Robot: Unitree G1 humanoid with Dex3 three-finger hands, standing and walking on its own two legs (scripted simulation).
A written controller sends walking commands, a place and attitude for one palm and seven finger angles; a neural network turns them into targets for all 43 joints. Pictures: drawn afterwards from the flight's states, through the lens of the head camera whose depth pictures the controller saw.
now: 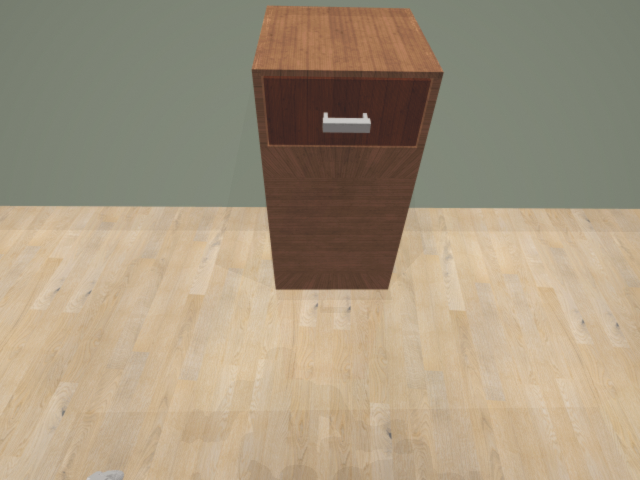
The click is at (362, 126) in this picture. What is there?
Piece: drawer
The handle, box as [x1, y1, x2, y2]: [323, 112, 370, 132]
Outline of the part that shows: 324,112 324,132 369,132 370,121 366,113 363,113 362,118 328,118 327,113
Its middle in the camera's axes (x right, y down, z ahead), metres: +0.06 -0.29 +0.94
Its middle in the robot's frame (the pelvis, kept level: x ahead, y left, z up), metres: +0.90 -0.01 -0.02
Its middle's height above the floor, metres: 0.75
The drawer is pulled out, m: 0.00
